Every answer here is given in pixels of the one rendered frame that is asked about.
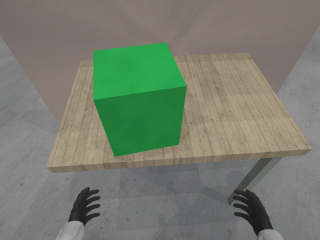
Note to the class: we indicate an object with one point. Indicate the robot right hand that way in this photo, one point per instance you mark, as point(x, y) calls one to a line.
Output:
point(258, 218)

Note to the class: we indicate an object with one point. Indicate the robot right forearm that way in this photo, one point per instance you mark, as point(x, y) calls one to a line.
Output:
point(269, 234)

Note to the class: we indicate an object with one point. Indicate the table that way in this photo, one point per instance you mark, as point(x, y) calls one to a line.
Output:
point(230, 113)

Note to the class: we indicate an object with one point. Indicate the robot left forearm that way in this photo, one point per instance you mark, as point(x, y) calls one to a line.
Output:
point(73, 230)

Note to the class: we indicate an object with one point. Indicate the carton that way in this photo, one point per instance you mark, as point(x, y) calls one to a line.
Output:
point(139, 94)

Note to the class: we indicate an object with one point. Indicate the robot left hand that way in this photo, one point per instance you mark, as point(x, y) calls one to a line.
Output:
point(80, 209)

